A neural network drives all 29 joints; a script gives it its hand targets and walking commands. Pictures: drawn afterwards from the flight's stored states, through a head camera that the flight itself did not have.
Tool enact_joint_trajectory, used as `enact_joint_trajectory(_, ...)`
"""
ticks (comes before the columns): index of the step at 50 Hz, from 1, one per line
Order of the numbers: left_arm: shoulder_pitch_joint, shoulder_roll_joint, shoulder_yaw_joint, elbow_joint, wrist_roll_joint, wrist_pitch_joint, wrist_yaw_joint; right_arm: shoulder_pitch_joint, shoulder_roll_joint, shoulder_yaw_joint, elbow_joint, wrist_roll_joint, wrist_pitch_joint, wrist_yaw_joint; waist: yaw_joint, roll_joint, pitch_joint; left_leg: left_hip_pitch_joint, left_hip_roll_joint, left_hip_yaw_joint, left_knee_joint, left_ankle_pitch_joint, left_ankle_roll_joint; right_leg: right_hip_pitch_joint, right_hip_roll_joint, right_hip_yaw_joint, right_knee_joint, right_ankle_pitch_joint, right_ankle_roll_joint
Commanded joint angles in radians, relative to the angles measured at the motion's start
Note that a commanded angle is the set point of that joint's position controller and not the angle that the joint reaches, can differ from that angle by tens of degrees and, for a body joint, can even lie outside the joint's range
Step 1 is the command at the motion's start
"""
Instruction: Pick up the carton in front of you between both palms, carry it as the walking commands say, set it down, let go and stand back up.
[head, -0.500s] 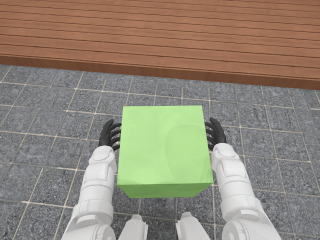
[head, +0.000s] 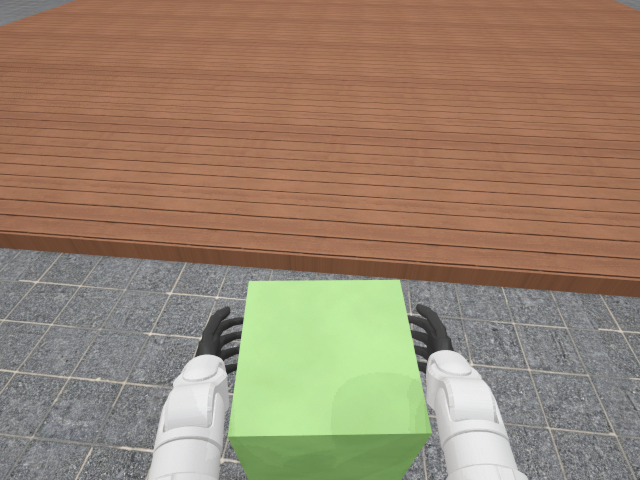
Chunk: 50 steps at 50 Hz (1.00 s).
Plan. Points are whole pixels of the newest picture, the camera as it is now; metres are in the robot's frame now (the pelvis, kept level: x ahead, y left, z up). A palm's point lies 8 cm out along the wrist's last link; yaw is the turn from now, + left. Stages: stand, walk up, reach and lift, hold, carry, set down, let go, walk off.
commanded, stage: reach and lift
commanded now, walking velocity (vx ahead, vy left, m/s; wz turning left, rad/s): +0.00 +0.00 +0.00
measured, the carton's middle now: (324, 389) +0.28 +0.00 -0.05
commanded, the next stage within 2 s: hold in 0.98 s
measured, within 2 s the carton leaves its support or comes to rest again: neither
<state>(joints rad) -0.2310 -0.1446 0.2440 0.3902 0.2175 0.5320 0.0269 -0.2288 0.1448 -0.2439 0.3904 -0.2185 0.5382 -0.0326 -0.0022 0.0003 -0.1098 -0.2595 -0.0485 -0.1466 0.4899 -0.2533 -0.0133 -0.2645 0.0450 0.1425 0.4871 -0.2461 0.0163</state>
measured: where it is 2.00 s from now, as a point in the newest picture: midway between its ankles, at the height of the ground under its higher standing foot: outside the picture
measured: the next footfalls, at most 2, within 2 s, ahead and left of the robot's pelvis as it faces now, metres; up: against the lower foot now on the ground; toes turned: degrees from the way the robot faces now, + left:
none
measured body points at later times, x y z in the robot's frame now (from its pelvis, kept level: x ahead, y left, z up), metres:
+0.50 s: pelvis -0.01 +0.00 +0.00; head -0.04 +0.00 +0.45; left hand +0.30 +0.15 +0.03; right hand +0.30 -0.15 +0.02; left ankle +0.00 +0.13 -0.74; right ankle +0.01 -0.13 -0.74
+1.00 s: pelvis +0.00 +0.00 +0.01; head -0.04 +0.00 +0.46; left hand +0.30 +0.15 +0.04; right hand +0.30 -0.15 +0.03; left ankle +0.00 +0.13 -0.74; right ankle +0.01 -0.13 -0.74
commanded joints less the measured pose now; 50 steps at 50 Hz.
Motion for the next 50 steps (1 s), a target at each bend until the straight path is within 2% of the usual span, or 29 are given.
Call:
enact_joint_trajectory(1, -0.45, -0.972, -0.551, 0.016, -0.171, 0.043, -0.258, -0.469, 0.956, 0.554, -0.001, 0.178, 0.035, 0.266, 0.0, 0.006, -0.116, 0.104, -0.043, 0.061, -0.104, 0.184, -0.002, 0.118, 0.048, -0.068, -0.095, 0.175, -0.004)
enact_joint_trajectory(6, -0.539, -0.973, -0.489, 0.047, -0.145, 0.062, -0.277, -0.555, 0.956, 0.493, 0.026, 0.154, 0.054, 0.283, 0.0, 0.001, -0.053, 0.084, -0.037, 0.073, -0.115, 0.051, 0.008, 0.108, 0.042, -0.077, -0.106, 0.047, -0.01)
enact_joint_trajectory(15, -0.634, -0.989, -0.495, 0.037, -0.15, 0.061, -0.285, -0.651, 0.986, 0.506, 0.02, 0.162, 0.055, 0.289, 0.004, -0.001, -0.13, 0.113, -0.039, 0.082, -0.108, 0.052, 0.007, 0.145, 0.042, -0.083, -0.099, 0.049, -0.007)
enact_joint_trajectory(22, -0.606, -0.972, -0.496, 0.017, -0.146, 0.072, -0.284, -0.621, 0.977, 0.507, 0.004, 0.16, 0.066, 0.285, 0.005, -0.002, -0.142, 0.145, -0.043, 0.085, -0.122, 0.111, 0.003, 0.173, 0.045, -0.08, -0.117, 0.108, -0.003)
enact_joint_trajectory(36, -0.491, -0.949, -0.54, -0.088, -0.174, 0.105, -0.274, -0.505, 0.949, 0.548, -0.105, 0.186, 0.099, 0.274, 0.002, 0.0, -0.146, 0.209, -0.051, 0.074, -0.147, 0.264, -0.004, 0.24, 0.053, -0.073, -0.143, 0.261, 0.005)
enact_joint_trajectory(50, -0.465, -0.947, -0.581, -0.169, -0.203, 0.139, -0.266, -0.485, 0.935, 0.587, -0.185, 0.212, 0.132, 0.273, 0.001, 0.003, -0.138, 0.241, -0.051, 0.068, -0.16, 0.301, -0.009, 0.261, 0.056, -0.073, -0.157, 0.288, 0.005)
